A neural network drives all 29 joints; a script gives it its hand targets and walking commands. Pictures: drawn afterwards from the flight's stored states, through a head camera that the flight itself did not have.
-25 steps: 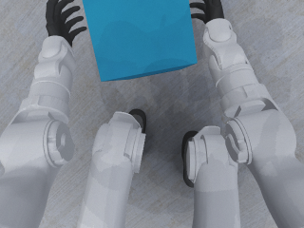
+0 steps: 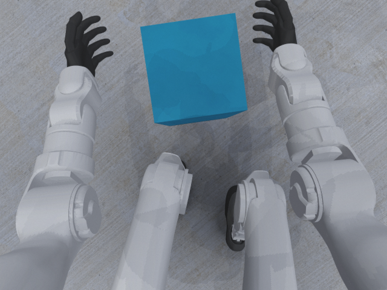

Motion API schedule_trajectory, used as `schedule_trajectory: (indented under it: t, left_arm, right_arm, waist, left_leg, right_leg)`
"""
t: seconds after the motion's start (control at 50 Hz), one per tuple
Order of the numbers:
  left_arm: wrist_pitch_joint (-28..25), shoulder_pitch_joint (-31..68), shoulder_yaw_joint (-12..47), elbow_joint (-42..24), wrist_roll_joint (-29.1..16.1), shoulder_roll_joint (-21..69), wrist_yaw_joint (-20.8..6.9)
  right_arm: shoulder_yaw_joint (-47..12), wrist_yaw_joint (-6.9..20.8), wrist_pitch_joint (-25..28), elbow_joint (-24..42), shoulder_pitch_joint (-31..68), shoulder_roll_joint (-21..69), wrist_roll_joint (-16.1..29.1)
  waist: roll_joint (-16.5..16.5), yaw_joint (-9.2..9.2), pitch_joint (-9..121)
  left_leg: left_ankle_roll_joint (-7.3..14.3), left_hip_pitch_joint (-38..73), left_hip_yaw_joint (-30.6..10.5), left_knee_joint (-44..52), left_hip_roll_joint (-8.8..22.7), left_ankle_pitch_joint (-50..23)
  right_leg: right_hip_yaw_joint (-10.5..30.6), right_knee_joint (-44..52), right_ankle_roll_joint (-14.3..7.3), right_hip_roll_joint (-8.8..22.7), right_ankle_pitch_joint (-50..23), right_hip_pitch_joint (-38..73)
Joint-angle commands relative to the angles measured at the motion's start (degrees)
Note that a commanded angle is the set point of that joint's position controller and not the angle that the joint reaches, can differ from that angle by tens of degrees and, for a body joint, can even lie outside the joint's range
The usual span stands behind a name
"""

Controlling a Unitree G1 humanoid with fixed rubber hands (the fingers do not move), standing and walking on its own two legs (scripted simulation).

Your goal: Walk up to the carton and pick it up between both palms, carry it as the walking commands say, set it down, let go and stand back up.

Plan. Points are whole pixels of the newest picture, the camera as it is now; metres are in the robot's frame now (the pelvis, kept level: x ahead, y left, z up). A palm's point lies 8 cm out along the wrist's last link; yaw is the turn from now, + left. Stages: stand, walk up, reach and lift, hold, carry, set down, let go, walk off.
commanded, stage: set down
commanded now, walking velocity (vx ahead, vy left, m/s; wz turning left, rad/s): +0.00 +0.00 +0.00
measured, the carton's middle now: (194, 83) +0.49 +0.09 -0.31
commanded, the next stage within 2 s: let go in 0.82 s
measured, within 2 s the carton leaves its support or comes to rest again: neither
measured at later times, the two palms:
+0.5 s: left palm (10, 25) +0.45 +0.29 +0.03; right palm out of the picture +0.55 -0.06 +0.02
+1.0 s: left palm out of the picture +0.44 +0.28 +0.12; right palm out of the picture +0.53 -0.07 +0.12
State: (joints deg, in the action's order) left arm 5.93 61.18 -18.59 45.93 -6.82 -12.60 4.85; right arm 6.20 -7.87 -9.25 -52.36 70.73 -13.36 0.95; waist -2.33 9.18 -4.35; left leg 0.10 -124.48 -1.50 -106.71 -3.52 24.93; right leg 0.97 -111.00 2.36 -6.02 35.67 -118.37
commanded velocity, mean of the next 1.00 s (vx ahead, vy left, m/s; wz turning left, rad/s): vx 0.00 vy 0.00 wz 0.00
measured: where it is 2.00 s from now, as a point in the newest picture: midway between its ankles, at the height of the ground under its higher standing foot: (202, 215)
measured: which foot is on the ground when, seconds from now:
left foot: down 0.00-1.00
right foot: down 0.00-1.00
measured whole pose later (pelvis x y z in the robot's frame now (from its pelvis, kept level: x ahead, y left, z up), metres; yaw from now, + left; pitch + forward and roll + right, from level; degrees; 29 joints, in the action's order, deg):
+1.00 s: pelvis +0.06 +0.01 +0.23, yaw +1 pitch +40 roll -2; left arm 2.3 43.8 -23.1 44.1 5.2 -7.6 -2.4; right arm 13.0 -6.7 -5.5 -47.4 50.6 -4.6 -10.2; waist -3.0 7.8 4.4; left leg 0.8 -80.3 -2.4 -53.9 -2.8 13.7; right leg 5.2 -56.7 1.5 -4.9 21.0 -75.9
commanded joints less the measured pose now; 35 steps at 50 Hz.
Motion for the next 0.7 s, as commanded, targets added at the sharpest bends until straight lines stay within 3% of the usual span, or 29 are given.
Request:
schedule_trajectory:
  t: [0.0,0.32,0.68]
  left_arm:
    - [-0.6,9.5,-1.0,-5.5,0.9,-5.2,-0.4]
    - [0.1,3.6,-3.4,-8.2,2.6,-5.4,-3.2]
    - [-2.2,-5.3,-4.9,-9.7,6.0,-1.7,-5.6]
  right_arm:
    - [1.3,0.5,0.8,4.9,12.7,-3.2,-1.0]
    - [1.7,-0.1,-0.5,10.5,7.4,0.5,-3.8]
    - [3.8,1.4,1.8,11.8,-3.5,3.2,-6.8]
  waist:
    - [0.0,2.39,61.7]
    - [-3.7,3.15,66.1]
    - [-3.0,2.47,61.2]
  left_leg:
    - [-3.6,50.4,3.2,12.2,-0.1,-16.9]
    - [-2.8,56.4,4.9,26.1,-1.3,-20.1]
    - [-2.5,74.4,3.6,45.6,-0.7,-30.5]
  right_leg:
    - [-4.5,13.7,-1.5,-1.9,-4.3,15.2]
    - [-2.9,28.7,-0.2,-2.4,-11.4,33.7]
    - [-0.4,49.7,0.0,-1.1,-21.6,49.5]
